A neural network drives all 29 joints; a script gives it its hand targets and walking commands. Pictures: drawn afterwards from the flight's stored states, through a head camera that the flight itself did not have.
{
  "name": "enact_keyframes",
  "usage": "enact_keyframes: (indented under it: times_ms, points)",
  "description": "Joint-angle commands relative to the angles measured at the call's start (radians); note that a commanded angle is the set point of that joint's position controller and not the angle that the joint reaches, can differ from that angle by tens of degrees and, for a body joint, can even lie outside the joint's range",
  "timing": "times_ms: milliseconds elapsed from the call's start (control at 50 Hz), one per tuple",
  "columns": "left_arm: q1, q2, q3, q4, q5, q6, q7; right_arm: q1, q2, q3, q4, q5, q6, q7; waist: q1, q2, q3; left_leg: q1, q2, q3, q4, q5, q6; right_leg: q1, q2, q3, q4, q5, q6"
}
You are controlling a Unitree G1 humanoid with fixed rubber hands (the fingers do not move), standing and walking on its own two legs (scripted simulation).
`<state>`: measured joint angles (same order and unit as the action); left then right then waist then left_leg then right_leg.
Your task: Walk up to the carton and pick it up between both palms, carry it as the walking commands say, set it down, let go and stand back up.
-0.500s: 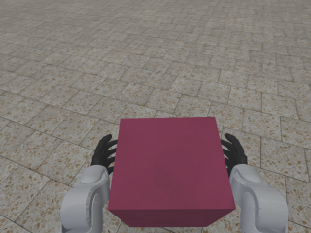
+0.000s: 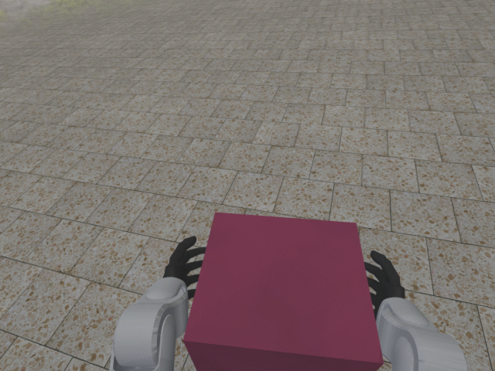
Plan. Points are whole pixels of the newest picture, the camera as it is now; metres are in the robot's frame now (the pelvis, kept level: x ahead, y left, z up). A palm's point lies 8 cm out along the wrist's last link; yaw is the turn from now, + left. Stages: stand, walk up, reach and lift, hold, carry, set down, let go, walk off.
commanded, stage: carry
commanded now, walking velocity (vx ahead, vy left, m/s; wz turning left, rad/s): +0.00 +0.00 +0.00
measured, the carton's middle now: (277, 315) +0.22 -0.03 +0.01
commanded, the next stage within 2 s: none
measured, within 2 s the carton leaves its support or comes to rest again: neither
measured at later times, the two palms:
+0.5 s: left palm out of the picture +0.11 +0.17 +0.10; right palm out of the picture +0.11 -0.13 +0.09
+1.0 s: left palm out of the picture +0.01 +0.14 +0.08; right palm out of the picture +0.02 -0.15 +0.08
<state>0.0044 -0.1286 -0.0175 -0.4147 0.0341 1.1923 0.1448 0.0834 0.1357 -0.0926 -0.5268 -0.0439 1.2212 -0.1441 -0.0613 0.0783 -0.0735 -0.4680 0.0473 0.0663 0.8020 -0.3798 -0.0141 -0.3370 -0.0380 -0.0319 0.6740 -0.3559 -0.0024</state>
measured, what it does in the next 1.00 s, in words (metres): walks backwards: left foot, then right foot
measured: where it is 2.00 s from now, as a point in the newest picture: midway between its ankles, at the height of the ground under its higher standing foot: outside the picture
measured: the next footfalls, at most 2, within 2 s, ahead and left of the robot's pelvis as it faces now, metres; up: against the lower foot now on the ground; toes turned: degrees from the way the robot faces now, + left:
left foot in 0.06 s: +0.04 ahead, +0.14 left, +0.00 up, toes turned +6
right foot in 0.70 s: -0.10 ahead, -0.05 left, +0.00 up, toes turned -3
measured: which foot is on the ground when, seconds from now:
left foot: up 0.00-0.04, down 0.06-0.72, up 0.74-1.00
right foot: down 0.00-0.58, up 0.60-0.68, down 0.70-1.00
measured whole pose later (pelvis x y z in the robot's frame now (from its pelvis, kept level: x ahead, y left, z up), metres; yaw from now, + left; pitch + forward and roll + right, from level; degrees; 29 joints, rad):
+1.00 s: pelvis -0.24 -0.01 +0.00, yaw +4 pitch +4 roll +1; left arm -0.07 -0.13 0.06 -0.40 0.04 1.09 0.14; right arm -0.07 0.13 -0.08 -0.41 -0.05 1.11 -0.14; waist -0.02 -0.01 -0.08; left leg -0.36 -0.02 0.01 0.84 -0.40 -0.01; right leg -0.50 0.03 -0.17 0.55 -0.13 -0.11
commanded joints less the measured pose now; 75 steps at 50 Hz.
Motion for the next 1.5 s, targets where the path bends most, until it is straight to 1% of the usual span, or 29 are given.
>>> enact_keyframes:
  times_ms: [0,60,120,160,240,320,500,560,620,640,660,680,700,720,760,820,880,920,960,1040,1080,1140,1180,1200,1220,1260,1280,1320,1480]
  points:
    - [-0.388,-0.794,-0.446,-0.201,-0.195,-0.054,-0.119,-0.681,0.835,0.797,-0.195,0.392,-0.034,0.144,0.051,-0.272,-0.188,0.160,0.000,0.019,-0.251,0.140,-0.013,-0.016,-0.160,0.101,-0.248,0.109,-0.054]
    - [-0.293,-0.674,-0.433,-0.142,-0.167,-0.023,-0.093,-0.536,0.729,0.723,-0.066,0.338,-0.005,0.129,0.064,-0.146,-0.244,0.264,0.156,-0.140,-0.311,0.351,-0.001,-0.023,-0.101,0.083,-0.127,0.180,-0.016]
    - [-0.450,-0.712,-0.526,-0.201,-0.221,-0.001,-0.110,-0.511,0.779,0.663,0.004,0.303,-0.005,0.133,0.063,0.000,-0.198,0.090,0.120,-0.147,-0.393,0.031,0.028,0.024,-0.098,0.102,-0.194,-0.019,-0.015]
    - [-0.522,-0.718,-0.552,-0.209,-0.244,0.004,-0.117,-0.487,0.773,0.624,0.044,0.258,-0.003,0.127,0.052,-0.108,-0.118,0.076,0.043,-0.068,-0.334,-0.064,0.003,-0.096,-0.137,0.185,-0.309,-0.215,-0.027]
    - [-0.613,-0.820,-0.612,-0.271,-0.311,0.010,-0.132,-0.570,0.824,0.600,-0.040,0.263,-0.024,0.125,0.048,-0.001,-0.099,0.188,0.027,-0.077,-0.338,-0.170,0.012,-0.283,-0.098,0.181,-0.347,-0.357,-0.017]
    - [-0.597,-0.793,-0.599,-0.256,-0.331,0.028,-0.137,-0.555,0.802,0.593,-0.068,0.246,-0.018,0.100,0.058,-0.106,-0.104,0.092,0.005,-0.058,-0.357,-0.224,0.027,-0.197,-0.032,0.078,-0.294,-0.321,0.006]
    - [-0.415,-0.796,-0.520,-0.153,-0.263,0.026,-0.127,-0.600,0.767,0.668,-0.114,0.297,0.002,0.108,0.083,0.051,-0.277,-0.179,0.133,-0.155,-0.633,-0.397,0.040,0.188,0.121,-0.162,0.215,-0.119,-0.007]
    - [-0.430,-0.807,-0.509,-0.131,-0.261,0.019,-0.131,-0.628,0.760,0.672,-0.095,0.314,0.012,0.125,0.101,0.225,-0.233,-0.454,0.203,-0.153,-0.759,-0.546,0.016,0.322,0.129,-0.157,0.422,-0.099,-0.018]
    - [-0.470,-0.831,-0.494,-0.150,-0.284,0.003,-0.139,-0.676,0.783,0.707,-0.115,0.317,0.016,0.121,0.143,-0.044,-0.211,-0.421,0.060,0.006,-0.397,-0.402,-0.032,0.226,0.040,-0.040,0.128,-0.165,-0.055]
    - [-0.521,-0.840,-0.499,-0.158,-0.290,-0.004,-0.143,-0.688,0.819,0.717,-0.102,0.322,0.009,0.125,0.129,-0.355,-0.173,-0.219,-0.062,0.033,0.009,-0.315,-0.017,-0.044,-0.096,0.213,-0.264,-0.517,-0.100]
    - [-0.543,-0.790,-0.418,-0.013,-0.234,-0.027,-0.156,-0.640,0.791,0.620,0.098,0.249,-0.021,0.135,0.084,-0.515,-0.125,-0.046,-0.169,-0.026,0.406,-0.105,-0.028,-0.350,-0.331,0.586,-0.656,-0.803,-0.137]
    - [-0.513,-0.518,-0.114,0.338,0.000,-0.114,-0.176,-0.624,0.526,0.291,0.449,-0.004,-0.118,0.146,0.051,-0.414,-0.029,-0.106,-0.087,-0.152,0.338,-0.031,-0.014,-0.351,-0.319,0.535,-0.649,-0.721,-0.025]
    - [-0.629,-0.869,-0.465,-0.013,-0.325,-0.097,-0.173,-0.679,0.877,0.642,0.098,0.294,-0.104,0.127,0.050,-0.257,-0.063,-0.186,-0.054,-0.178,0.247,0.034,-0.008,-0.147,-0.282,0.464,-0.571,-0.456,0.037]
    - [-0.628,-0.928,-0.576,-0.269,-0.336,-0.100,-0.179,-0.640,0.948,0.734,-0.083,0.277,-0.099,0.118,0.056,-0.280,-0.141,-0.195,-0.087,-0.136,0.297,0.064,-0.001,-0.076,-0.247,0.419,-0.558,-0.373,0.051]
    - [-0.714,-0.892,-0.567,-0.309,-0.350,-0.131,-0.192,-0.695,0.961,0.708,-0.070,0.278,-0.126,0.126,0.044,-0.320,-0.175,-0.089,-0.099,-0.090,0.382,0.095,-0.015,-0.125,-0.189,0.331,-0.554,-0.416,0.088]
    - [-0.592,-0.862,-0.491,-0.183,-0.278,-0.137,-0.167,-0.703,0.929,0.718,-0.050,0.296,-0.131,0.114,0.049,-0.339,-0.181,-0.052,-0.074,-0.046,0.347,0.047,-0.026,-0.045,-0.220,0.328,-0.562,-0.372,0.041]
    - [-0.508,-0.826,-0.562,-0.240,-0.295,-0.111,-0.148,-0.549,0.857,0.683,-0.050,0.286,-0.119,0.108,0.065,-0.170,-0.281,0.035,-0.078,-0.029,0.050,-0.027,0.005,0.105,-0.198,0.225,-0.465,-0.091,0.012]
    - [-0.424,-0.628,-0.369,0.116,-0.144,-0.121,-0.145,-0.455,0.665,0.480,0.316,0.155,-0.139,0.112,0.074,-0.154,-0.336,0.076,-0.132,0.053,-0.250,-0.108,0.015,0.278,-0.156,0.190,-0.425,0.174,0.041]
    - [-0.448,-0.771,-0.570,-0.219,-0.254,-0.115,-0.123,-0.455,0.805,0.642,0.008,0.274,-0.133,0.113,0.070,-0.154,-0.404,0.226,-0.120,0.066,-0.547,-0.029,0.020,0.383,-0.135,0.168,-0.367,0.425,0.064]
    - [-0.444,-0.797,-0.569,-0.285,-0.264,-0.122,-0.117,-0.534,0.871,0.698,-0.110,0.326,-0.146,0.125,0.085,-0.057,-0.468,0.426,0.045,-0.096,-0.364,0.277,0.064,0.270,-0.096,0.110,-0.358,0.674,0.108]
    - [-0.498,-0.692,-0.494,-0.143,-0.200,-0.128,-0.129,-0.512,0.790,0.583,0.097,0.234,-0.157,0.131,0.076,-0.006,-0.416,0.306,0.043,-0.099,-0.368,0.169,0.074,0.301,-0.077,0.089,-0.360,0.464,0.093]
    - [-0.506,-0.752,-0.593,-0.339,-0.273,-0.092,-0.116,-0.479,0.827,0.663,-0.084,0.289,-0.124,0.115,0.075,-0.002,-0.329,0.162,0.066,-0.125,-0.421,-0.084,0.081,0.239,-0.067,0.100,-0.339,0.159,0.020]
    - [-0.503,-0.688,-0.560,-0.313,-0.245,-0.075,-0.106,-0.498,0.757,0.628,-0.046,0.279,-0.112,0.120,0.073,0.047,-0.230,0.057,0.065,-0.153,-0.514,-0.345,0.099,0.159,-0.035,0.067,-0.330,0.006,0.052]
    - [-0.441,-0.547,-0.420,-0.030,-0.135,-0.080,-0.103,-0.446,0.602,0.484,0.226,0.170,-0.112,0.121,0.079,0.040,-0.176,0.032,0.056,-0.133,-0.501,-0.394,0.089,0.129,-0.047,0.093,-0.351,-0.037,0.054]
    - [-0.492,-0.615,-0.482,-0.168,-0.174,-0.078,-0.103,-0.551,0.663,0.567,0.051,0.227,-0.116,0.122,0.077,0.011,-0.133,-0.014,0.043,-0.119,-0.518,-0.433,0.101,0.122,-0.034,0.068,-0.364,-0.081,0.087]
    - [-0.465,-0.578,-0.439,-0.043,-0.158,-0.056,-0.103,-0.555,0.591,0.522,0.108,0.179,-0.097,0.105,0.076,-0.065,-0.087,-0.032,0.062,-0.160,-0.501,-0.364,0.095,0.090,-0.057,0.100,-0.365,-0.073,0.052]
    - [-0.507,-0.689,-0.547,-0.222,-0.239,-0.053,-0.108,-0.619,0.670,0.630,-0.135,0.254,-0.093,0.107,0.070,-0.042,-0.079,-0.050,0.081,-0.196,-0.510,-0.363,0.083,0.058,-0.048,0.089,-0.320,-0.051,0.031]
    - [-0.469,-0.636,-0.437,0.002,-0.181,-0.040,-0.110,-0.625,0.608,0.547,0.048,0.191,-0.078,0.092,0.076,-0.129,0.001,-0.086,0.085,-0.188,-0.504,-0.337,0.073,0.039,-0.045,0.102,-0.327,-0.055,0.023]
    - [-0.534,-0.723,-0.463,-0.036,-0.232,-0.020,-0.102,-0.630,0.697,0.597,0.040,0.232,-0.032,0.079,0.072,-0.083,-0.016,-0.176,0.183,-0.279,-0.600,-0.332,0.149,0.076,0.051,0.007,0.066,0.078,0.022]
